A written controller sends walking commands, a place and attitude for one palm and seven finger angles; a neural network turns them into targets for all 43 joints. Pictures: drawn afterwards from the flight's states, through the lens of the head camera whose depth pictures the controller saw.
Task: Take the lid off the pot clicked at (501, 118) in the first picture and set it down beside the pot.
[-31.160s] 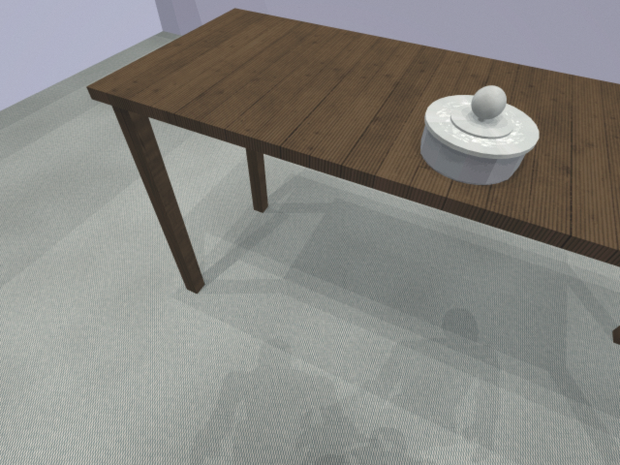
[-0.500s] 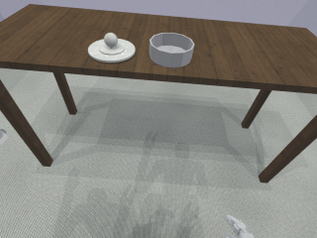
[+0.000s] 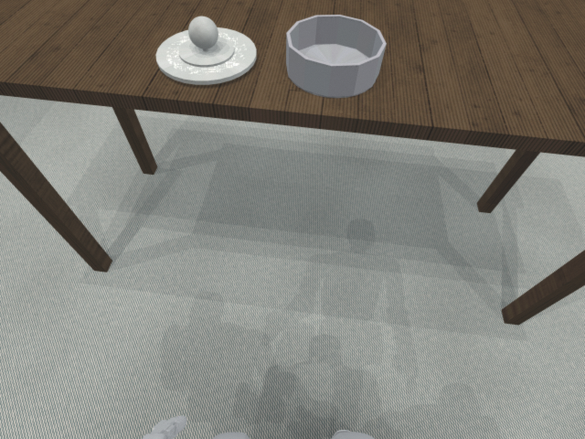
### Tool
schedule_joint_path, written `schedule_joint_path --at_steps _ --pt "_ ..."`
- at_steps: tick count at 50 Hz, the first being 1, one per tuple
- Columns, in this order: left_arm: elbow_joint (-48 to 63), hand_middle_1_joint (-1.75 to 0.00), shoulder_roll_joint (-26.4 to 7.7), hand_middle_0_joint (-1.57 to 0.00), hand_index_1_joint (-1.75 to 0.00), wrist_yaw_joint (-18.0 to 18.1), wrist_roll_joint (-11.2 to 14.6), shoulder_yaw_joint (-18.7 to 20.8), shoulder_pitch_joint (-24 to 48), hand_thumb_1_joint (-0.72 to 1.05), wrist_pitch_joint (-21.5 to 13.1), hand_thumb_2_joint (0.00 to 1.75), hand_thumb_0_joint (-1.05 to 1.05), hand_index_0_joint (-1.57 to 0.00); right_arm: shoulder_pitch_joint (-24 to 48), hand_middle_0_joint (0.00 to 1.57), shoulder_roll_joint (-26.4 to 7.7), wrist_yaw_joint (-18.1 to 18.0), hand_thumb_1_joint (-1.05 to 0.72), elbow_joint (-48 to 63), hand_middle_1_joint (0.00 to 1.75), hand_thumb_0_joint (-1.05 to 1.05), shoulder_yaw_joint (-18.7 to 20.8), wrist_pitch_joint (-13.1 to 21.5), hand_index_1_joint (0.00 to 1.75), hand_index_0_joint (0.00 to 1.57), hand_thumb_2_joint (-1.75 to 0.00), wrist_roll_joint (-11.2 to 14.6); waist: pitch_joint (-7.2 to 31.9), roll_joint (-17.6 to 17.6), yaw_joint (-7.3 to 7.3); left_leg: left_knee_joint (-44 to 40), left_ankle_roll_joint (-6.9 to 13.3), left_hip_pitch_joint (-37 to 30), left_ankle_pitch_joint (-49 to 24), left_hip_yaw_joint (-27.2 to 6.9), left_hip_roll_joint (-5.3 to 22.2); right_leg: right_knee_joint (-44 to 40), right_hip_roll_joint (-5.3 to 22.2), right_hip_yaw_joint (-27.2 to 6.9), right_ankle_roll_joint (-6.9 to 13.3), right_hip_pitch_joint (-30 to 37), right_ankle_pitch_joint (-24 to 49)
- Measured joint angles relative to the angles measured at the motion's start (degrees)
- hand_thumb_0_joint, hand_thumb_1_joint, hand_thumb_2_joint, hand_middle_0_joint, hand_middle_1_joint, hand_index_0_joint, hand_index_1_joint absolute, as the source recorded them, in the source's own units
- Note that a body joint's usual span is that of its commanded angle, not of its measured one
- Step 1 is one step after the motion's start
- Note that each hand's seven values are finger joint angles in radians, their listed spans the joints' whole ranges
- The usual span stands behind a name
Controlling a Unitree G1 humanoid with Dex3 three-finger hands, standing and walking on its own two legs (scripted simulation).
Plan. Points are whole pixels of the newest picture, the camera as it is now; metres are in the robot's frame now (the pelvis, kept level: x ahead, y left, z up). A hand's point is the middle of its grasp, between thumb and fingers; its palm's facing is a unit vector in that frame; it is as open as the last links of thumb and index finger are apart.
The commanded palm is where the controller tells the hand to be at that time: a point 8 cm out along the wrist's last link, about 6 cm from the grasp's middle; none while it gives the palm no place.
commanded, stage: let the arm hang, fingers relaxed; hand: left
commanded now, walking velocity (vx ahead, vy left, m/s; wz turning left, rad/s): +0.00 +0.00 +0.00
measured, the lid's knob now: (203, 32) +0.75 +0.18 +0.13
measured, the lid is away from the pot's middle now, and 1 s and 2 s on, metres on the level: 0.24 0.24 0.24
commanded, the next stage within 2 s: look to check the result in 0.70 s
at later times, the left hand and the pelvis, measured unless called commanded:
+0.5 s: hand out of the picture +0.08 +0.18 -0.16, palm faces +0.00 -0.98 -0.21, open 7.3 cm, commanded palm none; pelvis +0.03 +0.00 +0.02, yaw -2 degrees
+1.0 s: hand out of the picture +0.04 +0.18 -0.16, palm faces +0.00 -0.98 -0.19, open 7.3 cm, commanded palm none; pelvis +0.02 +0.01 +0.02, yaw -3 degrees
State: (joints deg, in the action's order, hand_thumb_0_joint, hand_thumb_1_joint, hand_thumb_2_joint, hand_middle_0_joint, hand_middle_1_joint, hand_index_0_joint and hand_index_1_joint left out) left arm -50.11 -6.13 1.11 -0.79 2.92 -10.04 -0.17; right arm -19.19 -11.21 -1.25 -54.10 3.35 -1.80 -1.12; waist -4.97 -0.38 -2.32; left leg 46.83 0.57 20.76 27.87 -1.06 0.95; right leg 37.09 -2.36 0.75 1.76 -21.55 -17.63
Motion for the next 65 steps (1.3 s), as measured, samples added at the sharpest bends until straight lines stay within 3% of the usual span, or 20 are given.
schedule_joint_path --at_steps 2,7,13,22,65 --pt "-2.31 -0.29 -1.25 -0.19 -0.30 0.47 0.08 0.07 -0.24 0.98 0.42 0.89 -0.11 -0.20 -1.11 0.20 0.43 -0.18 -0.91 -0.44 0.30 0.01 -0.02 0.52 0.30 0.20 -0.90 0.15 0.68 -0.52 -0.28 -8.28 0.63 -3.50 -6.79 0.74 0.47 -1.92 -0.53 0.33 -0.17 1.12 0.59" --pt "-7.62 -0.29 -4.28 -0.19 -0.30 0.56 0.74 0.09 -0.44 0.94 1.22 0.90 -0.05 -0.20 -1.58 0.20 3.12 -1.29 -0.91 -1.77 0.30 0.01 -0.73 1.12 0.30 0.20 -0.90 0.37 0.99 -0.05 0.02 -14.30 -0.14 -8.68 -5.80 2.04 0.31 -5.87 -0.42 -0.96 -0.45 4.90 1.48" --pt "-10.56 -0.30 -4.59 -0.19 -0.30 1.05 0.74 -0.46 -1.13 0.92 0.86 0.90 -0.01 -0.20 0.03 0.20 4.97 -1.59 -0.92 -3.52 0.30 0.01 -1.11 0.79 0.30 0.20 -0.90 0.51 1.50 -1.94 0.34 -17.38 -0.36 -12.21 -6.49 2.69 0.59 -8.79 -0.75 -1.62 -0.27 8.17 2.26" --pt "-12.62 -0.30 -2.09 -0.20 -0.30 1.27 0.63 -1.02 -1.81 0.92 0.76 0.90 0.00 -0.19 0.78 0.20 4.49 -1.54 -0.93 -5.86 0.30 0.02 -1.13 1.29 0.30 0.20 -0.90 0.67 2.50 -1.78 0.81 -19.32 -0.05 -14.68 -6.83 3.49 0.38 -9.78 -0.63 -2.41 -0.53 9.98 2.34" --pt "-15.53 -0.30 -1.20 -0.20 -0.30 1.30 0.30 -1.00 -4.72 0.93 0.54 0.90 0.01 -0.20 -0.39 0.20 6.11 -1.67 -0.91 -8.14 0.30 0.00 -1.44 1.94 0.30 0.20 -0.90 0.81 1.67 -0.45 1.16 -19.73 0.44 -14.31 -8.26 4.13 -0.09 -10.47 -0.18 -3.01 -1.04 9.61 4.07"
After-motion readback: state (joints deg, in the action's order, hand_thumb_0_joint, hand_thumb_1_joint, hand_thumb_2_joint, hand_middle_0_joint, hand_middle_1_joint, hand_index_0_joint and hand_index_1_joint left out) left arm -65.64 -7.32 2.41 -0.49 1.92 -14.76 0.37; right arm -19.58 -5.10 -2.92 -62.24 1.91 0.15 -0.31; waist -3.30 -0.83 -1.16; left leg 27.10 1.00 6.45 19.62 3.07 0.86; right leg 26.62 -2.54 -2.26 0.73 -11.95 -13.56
